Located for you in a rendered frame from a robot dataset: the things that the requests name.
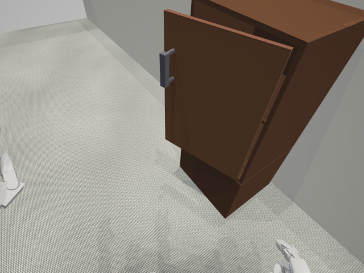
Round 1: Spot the left robot hand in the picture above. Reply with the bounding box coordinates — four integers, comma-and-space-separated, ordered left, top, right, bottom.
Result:
0, 127, 24, 209

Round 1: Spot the right robot hand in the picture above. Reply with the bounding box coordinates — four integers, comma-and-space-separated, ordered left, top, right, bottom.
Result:
271, 239, 311, 273

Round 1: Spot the handle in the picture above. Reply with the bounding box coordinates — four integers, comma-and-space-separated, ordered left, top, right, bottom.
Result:
159, 48, 175, 88

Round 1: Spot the cupboard door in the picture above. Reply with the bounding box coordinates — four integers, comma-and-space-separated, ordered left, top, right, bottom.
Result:
164, 9, 293, 180

